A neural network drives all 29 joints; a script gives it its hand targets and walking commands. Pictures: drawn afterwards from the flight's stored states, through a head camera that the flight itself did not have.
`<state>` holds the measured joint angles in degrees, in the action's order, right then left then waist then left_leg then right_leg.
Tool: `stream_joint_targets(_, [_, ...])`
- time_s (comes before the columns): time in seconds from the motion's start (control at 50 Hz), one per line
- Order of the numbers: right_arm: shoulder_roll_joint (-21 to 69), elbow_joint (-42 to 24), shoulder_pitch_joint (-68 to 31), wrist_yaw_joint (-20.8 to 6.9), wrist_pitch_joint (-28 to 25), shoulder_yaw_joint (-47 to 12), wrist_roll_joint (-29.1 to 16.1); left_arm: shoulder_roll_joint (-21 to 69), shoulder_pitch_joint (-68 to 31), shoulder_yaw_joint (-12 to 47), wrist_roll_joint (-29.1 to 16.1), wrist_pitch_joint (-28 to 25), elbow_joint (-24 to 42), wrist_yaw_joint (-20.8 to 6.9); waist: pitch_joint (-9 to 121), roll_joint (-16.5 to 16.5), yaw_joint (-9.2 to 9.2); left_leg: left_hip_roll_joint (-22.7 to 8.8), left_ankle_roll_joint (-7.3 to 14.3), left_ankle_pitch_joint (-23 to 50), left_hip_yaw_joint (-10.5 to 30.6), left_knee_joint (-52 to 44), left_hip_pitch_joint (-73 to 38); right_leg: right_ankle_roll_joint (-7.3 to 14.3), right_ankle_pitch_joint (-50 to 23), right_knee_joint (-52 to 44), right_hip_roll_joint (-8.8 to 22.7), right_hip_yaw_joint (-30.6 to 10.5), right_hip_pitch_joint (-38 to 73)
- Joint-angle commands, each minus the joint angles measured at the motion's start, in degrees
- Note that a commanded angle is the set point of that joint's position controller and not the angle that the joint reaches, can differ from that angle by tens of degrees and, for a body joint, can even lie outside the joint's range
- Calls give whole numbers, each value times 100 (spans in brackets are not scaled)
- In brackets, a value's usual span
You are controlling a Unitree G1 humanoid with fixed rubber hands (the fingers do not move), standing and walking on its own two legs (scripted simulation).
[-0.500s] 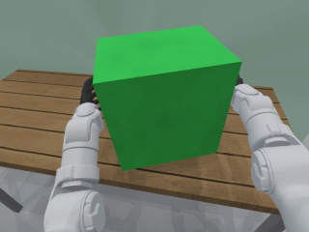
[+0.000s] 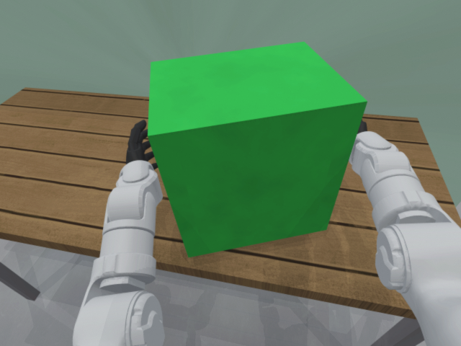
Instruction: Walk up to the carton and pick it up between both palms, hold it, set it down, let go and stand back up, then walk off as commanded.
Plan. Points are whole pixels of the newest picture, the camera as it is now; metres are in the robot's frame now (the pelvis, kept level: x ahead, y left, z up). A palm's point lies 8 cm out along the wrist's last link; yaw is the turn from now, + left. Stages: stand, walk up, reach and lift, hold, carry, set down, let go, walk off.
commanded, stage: set down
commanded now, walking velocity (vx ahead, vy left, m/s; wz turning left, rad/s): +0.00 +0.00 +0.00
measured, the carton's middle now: (244, 152) +0.45 +0.02 +0.13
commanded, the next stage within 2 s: none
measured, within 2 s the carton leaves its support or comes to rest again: rests again in 0.74 s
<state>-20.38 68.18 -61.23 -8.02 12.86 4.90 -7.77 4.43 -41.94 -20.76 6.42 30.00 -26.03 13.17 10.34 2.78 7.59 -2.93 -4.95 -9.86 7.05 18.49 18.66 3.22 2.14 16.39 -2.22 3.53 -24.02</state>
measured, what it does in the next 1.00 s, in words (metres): stands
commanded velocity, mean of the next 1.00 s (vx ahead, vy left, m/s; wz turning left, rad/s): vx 0.00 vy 0.00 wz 0.00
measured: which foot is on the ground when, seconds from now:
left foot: down 0.00-1.00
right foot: down 0.00-1.00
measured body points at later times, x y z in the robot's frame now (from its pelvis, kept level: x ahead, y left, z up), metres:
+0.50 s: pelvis +0.00 +0.01 +0.00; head +0.03 -0.02 +0.45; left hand +0.39 +0.20 +0.13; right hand +0.48 -0.16 +0.13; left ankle -0.01 +0.18 -0.74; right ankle +0.06 -0.08 -0.74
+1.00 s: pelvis +0.00 +0.00 +0.00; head +0.03 -0.03 +0.45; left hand +0.39 +0.20 +0.11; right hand +0.48 -0.17 +0.11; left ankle -0.01 +0.18 -0.74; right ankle +0.06 -0.08 -0.74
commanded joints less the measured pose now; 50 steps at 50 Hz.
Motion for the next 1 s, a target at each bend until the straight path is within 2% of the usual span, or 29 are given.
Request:
stream_joint_targets(0.0, [2939,-2049,-4461,-733,-612,-519,-302,2529,-4664,2190,-651,-533,1401,-664,3760,-927,22,486,200,1483,-679,-162,347,-508,-1654,400,89,-33,3897])
stream_joint_targets(0.16, [2872,-2119,-4223,-745,-742,-477,-167,2577,-4418,2256,-638,-666,1422,-667,3855,-1014,-34,486,203,1595,-707,-166,338,-502,-1826,392,80,-14,3934])
stream_joint_targets(0.44, [2714,-2040,-4001,-841,-1009,-344,-21,2730,-4234,2472,-607,-946,1376,-573,3896,-821,-49,436,157,1638,-712,-118,78,-386,-1583,350,-22,109,3535])
stream_joint_targets(0.58, [2672,-1893,-3936,-909,-1107,-308,58,2661,-4079,2318,-527,-1079,1186,-555,3712,-867,72,428,185,1495,-762,-167,142,-371,-1354,308,-24,98,3428])
stream_joint_targets(0.84, [2702,-1589,-3594,-900,-1405,-212,372,2417,-3815,1994,-315,-1496,916,-640,3637,-1035,137,464,217,1260,-910,-279,539,-476,-1429,368,71,18,3698])
stream_joint_targets(0.98, [2640,-1321,-3278,-885,-1510,-79,591,2237,-3571,1781,-185,-1658,646,-736,3278,-1128,139,459,259,896,-990,-425,732,-544,-1141,319,164,-23,3757])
